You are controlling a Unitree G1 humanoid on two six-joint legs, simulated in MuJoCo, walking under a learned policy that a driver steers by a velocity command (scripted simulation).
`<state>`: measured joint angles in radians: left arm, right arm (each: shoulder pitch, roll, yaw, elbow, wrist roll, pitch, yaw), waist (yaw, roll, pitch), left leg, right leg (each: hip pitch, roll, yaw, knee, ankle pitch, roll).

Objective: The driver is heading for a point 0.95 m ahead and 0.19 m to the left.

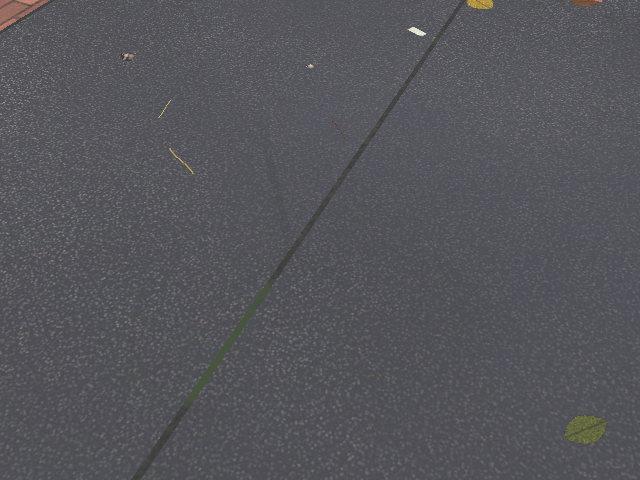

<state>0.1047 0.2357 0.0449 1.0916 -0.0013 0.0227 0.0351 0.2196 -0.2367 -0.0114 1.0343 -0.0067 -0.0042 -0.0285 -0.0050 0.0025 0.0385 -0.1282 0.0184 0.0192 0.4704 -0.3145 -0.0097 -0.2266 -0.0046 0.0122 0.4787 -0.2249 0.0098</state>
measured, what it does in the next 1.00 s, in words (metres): walks ahead: left foot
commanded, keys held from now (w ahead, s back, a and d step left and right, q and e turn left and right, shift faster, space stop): no key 0.04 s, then w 0.96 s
